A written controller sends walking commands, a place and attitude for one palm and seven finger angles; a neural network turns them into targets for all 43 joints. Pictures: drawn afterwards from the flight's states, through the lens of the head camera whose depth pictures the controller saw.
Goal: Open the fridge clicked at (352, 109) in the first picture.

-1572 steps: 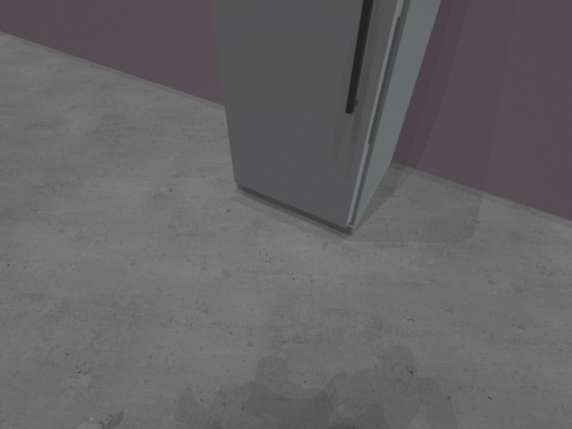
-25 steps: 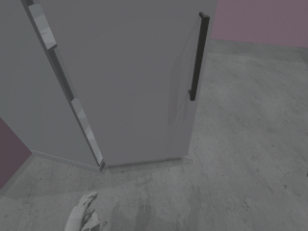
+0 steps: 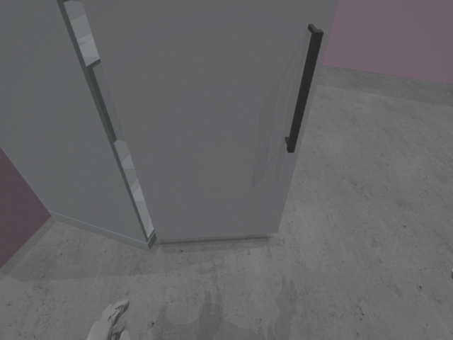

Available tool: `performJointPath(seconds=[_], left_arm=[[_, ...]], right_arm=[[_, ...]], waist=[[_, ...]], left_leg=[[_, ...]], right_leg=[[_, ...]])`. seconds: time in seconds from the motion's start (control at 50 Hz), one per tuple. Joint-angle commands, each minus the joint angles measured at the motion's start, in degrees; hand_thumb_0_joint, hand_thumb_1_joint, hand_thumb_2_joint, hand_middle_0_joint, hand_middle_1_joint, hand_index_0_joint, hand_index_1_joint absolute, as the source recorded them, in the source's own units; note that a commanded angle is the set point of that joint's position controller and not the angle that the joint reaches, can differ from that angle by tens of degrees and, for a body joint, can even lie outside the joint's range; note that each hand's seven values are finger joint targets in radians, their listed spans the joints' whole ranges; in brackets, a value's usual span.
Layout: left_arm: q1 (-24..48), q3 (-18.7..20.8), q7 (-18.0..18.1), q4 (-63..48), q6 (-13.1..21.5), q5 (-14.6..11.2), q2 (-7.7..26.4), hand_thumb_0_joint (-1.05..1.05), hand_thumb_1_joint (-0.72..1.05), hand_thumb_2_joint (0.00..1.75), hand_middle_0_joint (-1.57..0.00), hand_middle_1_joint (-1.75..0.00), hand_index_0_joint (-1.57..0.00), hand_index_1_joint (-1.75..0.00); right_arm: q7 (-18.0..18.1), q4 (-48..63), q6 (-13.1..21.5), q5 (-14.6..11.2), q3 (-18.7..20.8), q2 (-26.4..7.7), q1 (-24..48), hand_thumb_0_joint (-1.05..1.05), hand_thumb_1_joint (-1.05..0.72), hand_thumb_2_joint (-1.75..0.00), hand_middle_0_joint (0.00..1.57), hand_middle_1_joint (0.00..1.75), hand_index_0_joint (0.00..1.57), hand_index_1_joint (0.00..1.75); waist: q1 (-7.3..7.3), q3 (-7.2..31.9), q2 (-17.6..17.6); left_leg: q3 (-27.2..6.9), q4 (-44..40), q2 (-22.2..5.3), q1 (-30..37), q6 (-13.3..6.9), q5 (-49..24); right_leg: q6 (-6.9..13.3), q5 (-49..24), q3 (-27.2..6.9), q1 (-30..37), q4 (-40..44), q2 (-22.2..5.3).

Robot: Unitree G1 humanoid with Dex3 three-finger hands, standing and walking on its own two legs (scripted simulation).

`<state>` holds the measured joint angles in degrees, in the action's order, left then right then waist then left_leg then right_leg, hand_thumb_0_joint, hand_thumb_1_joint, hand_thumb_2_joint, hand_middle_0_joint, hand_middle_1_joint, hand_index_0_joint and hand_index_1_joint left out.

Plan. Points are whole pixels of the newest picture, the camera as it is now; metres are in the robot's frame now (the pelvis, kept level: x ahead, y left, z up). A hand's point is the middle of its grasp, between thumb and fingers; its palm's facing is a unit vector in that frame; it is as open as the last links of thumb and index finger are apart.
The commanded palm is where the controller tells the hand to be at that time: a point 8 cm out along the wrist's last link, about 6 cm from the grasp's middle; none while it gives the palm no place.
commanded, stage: let the arm hang, fingers relaxed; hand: right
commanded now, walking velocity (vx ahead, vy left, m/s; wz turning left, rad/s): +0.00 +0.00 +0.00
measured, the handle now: (299, 96) +0.73 -0.16 +0.09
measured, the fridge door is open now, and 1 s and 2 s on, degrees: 67 67 67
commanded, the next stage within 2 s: look to check the result in 1.12 s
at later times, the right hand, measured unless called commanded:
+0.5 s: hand out of the picture -0.04 -0.19 -0.18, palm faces +0.03 +0.99 -0.17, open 7.3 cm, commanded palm none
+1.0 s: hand out of the picture +0.10 -0.26 -0.14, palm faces -0.01 +0.94 -0.33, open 7.4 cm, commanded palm none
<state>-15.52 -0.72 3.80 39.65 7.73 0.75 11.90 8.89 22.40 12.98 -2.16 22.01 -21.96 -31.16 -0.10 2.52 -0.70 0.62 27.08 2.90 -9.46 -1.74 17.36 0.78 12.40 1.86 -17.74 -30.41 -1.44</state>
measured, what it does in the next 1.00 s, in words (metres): stands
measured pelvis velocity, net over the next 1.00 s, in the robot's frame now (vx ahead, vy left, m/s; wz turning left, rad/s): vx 0.01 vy -0.02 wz -0.02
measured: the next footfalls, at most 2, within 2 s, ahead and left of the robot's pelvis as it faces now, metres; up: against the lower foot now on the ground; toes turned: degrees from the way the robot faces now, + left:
none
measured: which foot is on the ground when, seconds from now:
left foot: down 0.00-1.00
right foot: down 0.00-1.00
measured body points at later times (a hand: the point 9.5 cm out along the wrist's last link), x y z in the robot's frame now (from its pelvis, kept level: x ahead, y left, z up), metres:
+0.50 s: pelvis -0.01 +0.00 +0.00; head +0.02 -0.03 +0.45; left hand +0.03 +0.28 -0.13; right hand -0.04 -0.25 -0.17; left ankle -0.03 +0.10 -0.74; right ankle +0.04 -0.11 -0.74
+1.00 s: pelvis +0.01 -0.02 +0.01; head +0.02 -0.02 +0.46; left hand +0.10 +0.27 -0.12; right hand +0.10 -0.31 -0.12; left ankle -0.03 +0.10 -0.74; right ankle +0.04 -0.11 -0.74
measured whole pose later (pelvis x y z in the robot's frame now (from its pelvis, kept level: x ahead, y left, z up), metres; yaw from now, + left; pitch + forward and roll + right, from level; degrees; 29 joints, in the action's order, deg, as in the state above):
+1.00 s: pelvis +0.01 -0.02 +0.01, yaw -1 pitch -1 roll +0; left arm -5.3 0.1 0.1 63.7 0.7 1.1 18.2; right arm 0.2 -62.9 1.2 0.8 -0.2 -18.8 -5.6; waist 0.2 -1.1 -0.3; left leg 0.8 19.3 -0.1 -4.5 -0.2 14.2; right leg 2.3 7.7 2.1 -11.8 -20.0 1.7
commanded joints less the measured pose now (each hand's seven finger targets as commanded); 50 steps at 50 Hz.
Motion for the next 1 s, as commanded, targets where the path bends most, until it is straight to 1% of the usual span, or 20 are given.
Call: performJointPath(seconds=[0.0, 0.02, 0.04, 0.08, 0.12, 0.16, 0.18, 0.22, 0.26, 0.28, 0.3, 0.32, 0.34, 0.36, 0.4, 0.46, 0.62, 0.74, 0.88, 0.98], left_arm=[[10.7, 5.5, -3.9, 1.7, 4.0, -0.8, 18.3, 0.0, 0.9, 0.9, -0.2, -0.3, -0.2, -0.3], [7.8, 5.6, -3.8, 0.4, -0.6, -1.4, 16.6, 0.0, 0.9, 0.9, -0.2, -0.3, -0.2, -0.3], [6.6, 5.8, -3.6, 0.7, -1.6, -0.5, 16.2, 0.0, 0.9, 0.9, -0.2, -0.3, -0.2, -0.3], [8.0, 4.6, -3.4, 0.1, -3.7, 0.0, 17.3, 0.0, 0.9, 0.9, -0.2, -0.3, -0.2, -0.3], [9.8, 4.2, -3.4, 1.0, -4.6, 0.4, 17.4, 0.0, 0.9, 0.9, -0.2, -0.3, -0.2, -0.3], [10.2, 3.6, -3.6, 3.2, -6.0, 0.5, 15.2, 0.0, 0.9, 0.9, -0.2, -0.3, -0.2, -0.3], [9.8, 3.4, -3.5, 4.3, -6.8, 0.7, 14.2, 0.0, 0.9, 0.9, -0.2, -0.3, -0.2, -0.3], [8.6, 3.1, -3.3, 6.7, -7.7, 1.0, 13.4, 0.0, 0.9, 0.9, -0.2, -0.3, -0.2, -0.3], [8.0, 2.7, -3.2, 9.0, -7.6, 0.9, 13.3, 0.0, 0.9, 0.9, -0.2, -0.3, -0.2, -0.3], [8.5, 2.6, -3.0, 10.1, -7.5, 0.8, 13.2, 0.0, 0.9, 0.9, -0.2, -0.3, -0.2, -0.3], [9.0, 2.5, -2.8, 11.1, -7.4, 0.7, 13.3, 0.0, 0.9, 0.9, -0.2, -0.3, -0.2, -0.3], [9.1, 2.4, -2.6, 12.2, -7.3, 0.7, 13.3, 0.0, 0.9, 0.9, -0.2, -0.3, -0.2, -0.3], [8.9, 2.6, -2.4, 13.0, -7.3, 0.6, 13.7, 0.0, 0.9, 0.9, -0.2, -0.3, -0.2, -0.3], [8.0, 2.6, -2.2, 14.1, -7.1, 0.5, 13.3, 0.0, 0.9, 0.9, -0.2, -0.3, -0.2, -0.3], [7.0, 2.6, -2.0, 16.2, -7.1, 0.3, 13.1, 0.0, 0.9, 0.9, -0.2, -0.3, -0.2, -0.3], [6.0, 3.1, -1.7, 18.3, -7.1, 0.1, 13.8, 0.0, 0.9, 0.9, -0.2, -0.3, -0.2, -0.3], [6.4, 3.5, -2.0, 20.8, -7.3, 0.2, 15.5, 0.0, 0.9, 0.9, -0.2, -0.3, -0.2, -0.3], [8.0, 3.5, -2.4, 21.2, -6.8, 0.1, 16.5, 0.0, 0.9, 0.9, -0.2, -0.3, -0.2, -0.3], [10.4, 3.2, -2.7, 21.5, -6.4, 0.2, 17.2, 0.0, 0.9, 0.9, -0.2, -0.3, -0.2, -0.3], [11.3, 3.0, -2.8, 21.1, -6.1, 0.2, 18.0, 0.0, 0.9, 0.9, -0.2, -0.3, -0.2, -0.3]], right_arm=[[-6.9, -30.8, -6.7, 4.4, -16.0, -2.2, 6.8, 0.0, -0.9, -0.9, 0.2, 0.3, 0.2, 0.3], [-8.1, -31.4, -11.8, 3.3, -14.9, -2.0, 7.5, 0.0, -0.9, -0.9, 0.2, 0.3, 0.2, 0.3], [-8.3, -33.0, -12.4, 3.9, -15.8, -0.3, 9.4, 0.0, -0.9, -0.9, 0.2, 0.3, 0.2, 0.3], [-8.6, -38.5, -12.7, 3.8, -16.2, -2.4, 12.2, 0.0, -0.9, -0.9, 0.2, 0.3, 0.2, 0.3], [-8.8, -46.0, -12.3, 4.1, -16.7, -4.5, 14.6, 0.0, -0.9, -0.9, 0.2, 0.3, 0.2, 0.3], [-8.8, -53.4, -12.2, 4.1, -18.0, -5.3, 17.8, 0.0, -0.9, -0.9, 0.2, 0.3, 0.2, 0.3], [-8.7, -56.8, -12.3, 4.1, -18.6, -5.3, 19.8, 0.0, -0.9, -0.9, 0.2, 0.3, 0.2, 0.3], [-8.3, -61.9, -12.4, 3.9, -19.5, -5.4, 23.2, 0.0, -0.9, -0.9, 0.2, 0.3, 0.2, 0.3], [-8.3, -66.8, -12.3, 3.6, -20.1, -4.6, 22.9, 0.0, -0.9, -0.9, 0.2, 0.3, 0.2, 0.3], [-8.3, -69.3, -12.5, 3.4, -20.3, -3.8, 21.7, 0.0, -0.9, -0.9, 0.2, 0.3, 0.2, 0.3], [-8.3, -71.7, -12.5, 3.3, -20.4, -3.4, 20.3, 0.0, -0.9, -0.9, 0.2, 0.3, 0.2, 0.3], [-8.4, -73.9, -12.5, 3.2, -20.3, -3.1, 19.1, 0.0, -0.9, -0.9, 0.2, 0.3, 0.2, 0.3], [-8.3, -75.6, -12.3, 3.2, -20.0, -3.2, 18.3, 0.0, -0.9, -0.9, 0.2, 0.3, 0.2, 0.3], [-8.4, -77.2, -12.2, 3.1, -20.0, -2.7, 18.0, 0.0, -0.9, -0.9, 0.2, 0.3, 0.2, 0.3], [-8.4, -79.7, -12.1, 3.0, -20.1, -2.5, 17.9, 0.0, -0.9, -0.9, 0.2, 0.3, 0.2, 0.3], [-8.4, -82.5, -12.0, 3.0, -20.2, -2.7, 17.9, 0.0, -0.9, -0.9, 0.2, 0.3, 0.2, 0.3], [-8.4, -85.5, -12.1, 3.1, -20.3, -4.1, 18.9, 0.0, -0.9, -0.9, 0.2, 0.3, 0.2, 0.3], [-8.3, -85.0, -11.6, 3.1, -20.3, -5.9, 20.8, 0.0, -0.9, -0.9, 0.2, 0.3, 0.2, 0.3], [-8.2, -84.0, -11.3, 3.1, -20.3, -7.3, 24.3, 0.0, -0.9, -0.9, 0.2, 0.3, 0.2, 0.3], [-8.2, -83.3, -11.1, 3.0, -20.2, -7.8, 25.5, 0.0, -0.9, -0.9, 0.2, 0.3, 0.2, 0.3]], waist=[[1.97, -1.2, -2.5], [0.87, 2.1, -2.1], [0.63, 3.1, 0.5], [-0.46, 1.4, 3.2], [-0.95, 1.2, 8.1], [0.18, -0.1, 11.1], [0.99, -1.1, 10.0], [2.14, -1.8, 5.2], [2.06, 0.0, -1.7], [1.29, 0.3, -4.6], [0.54, 0.3, -6.9], [0.13, 0.4, -7.4], [-0.23, 0.9, -6.0], [-0.02, 1.8, -6.3], [0.15, 1.0, -6.7], [0.4, -0.5, -3.0], [0.13, -3.5, 0.2], [-0.06, -1.9, 2.1], [0.21, -2.3, 1.6], [0.25, -0.6, 1.0]], left_leg=[[-0.4, 4.1, -8.9, -7.7, 0.1, -20.4], [-2.4, 4.1, -8.2, -7.1, -0.1, -16.2], [-0.9, 6.7, -6.7, -7.4, -0.4, -11.4], [-0.5, 8.5, -5.2, -4.5, -0.5, -3.7], [-3.2, 3.5, -6.8, -2.7, -1.2, -5.2], [-8.3, -3.7, -11.0, -7.5, -3.1, -2.1], [-10.8, -6.8, -13.0, -10.5, -4.6, -0.6], [-11.5, -8.3, -13.6, -11.8, -5.8, -2.3], [-8.1, -6.0, -10.6, -9.1, -3.6, -3.1], [-6.9, -5.5, -8.9, -6.7, -2.4, -2.3], [-6.3, -5.8, -8.1, -3.9, -1.8, -2.3], [-6.0, -6.3, -8.0, -2.2, -1.7, -2.4], [-6.0, -7.2, -8.0, -0.9, -1.8, -3.7], [-6.0, -7.7, -8.5, 0.1, -1.9, -5.0], [-5.8, -8.8, -8.6, 0.1, -2.1, -4.9], [-5.4, -10.5, -8.7, -0.5, -2.1, -4.3], [-4.9, -11.4, -8.4, -1.3, -1.9, 0.0], [-5.0, -11.4, -9.1, -0.2, -1.5, -4.1], [-5.0, -11.7, -9.6, 0.5, -0.9, -7.3], [-5.0, -11.9, -10.0, 2.0, -0.7, -10.3]], right_leg=[[1.5, -25.4, -6.7, 2.1, -2.3, -6.2], [1.5, -25.3, -5.3, 4.0, -0.6, -6.6], [2.6, -24.7, -6.7, 3.3, -0.8, -7.9], [5.2, -19.3, -11.4, -2.6, 3.0, -9.1], [4.3, -13.5, -10.7, -3.5, 2.4, -6.7], [2.1, -4.7, -7.8, -0.9, -0.6, -2.8], [1.2, -1.6, -6.2, 1.1, -2.5, -0.8], [0.6, -1.5, -5.0, 4.5, -2.6, -0.3], [1.0, -6.5, -7.4, 6.8, 2.0, -2.8], [1.5, -6.4, -8.8, 6.0, 4.6, -4.1], [1.9, -5.3, -9.6, 4.2, 6.3, -4.6], [1.9, -4.1, -9.5, 3.5, 7.3, -4.6], [2.0, -4.9, -9.5, 4.0, 7.0, -4.7], [1.9, -5.6, -9.1, 4.6, 7.0, -4.7], [1.8, -5.1, -9.1, 5.4, 7.7, -4.8], [1.9, -4.7, -9.2, 6.6, 8.4, -5.2], [2.1, 1.5, -10.1, 5.9, 12.8, -5.6], [2.1, -4.9, -9.4, 8.2, 12.9, -5.7], [1.6, -9.7, -8.9, 9.6, 13.7, -5.8], [1.4, -13.8, -8.4, 11.3, 13.4, -5.8]])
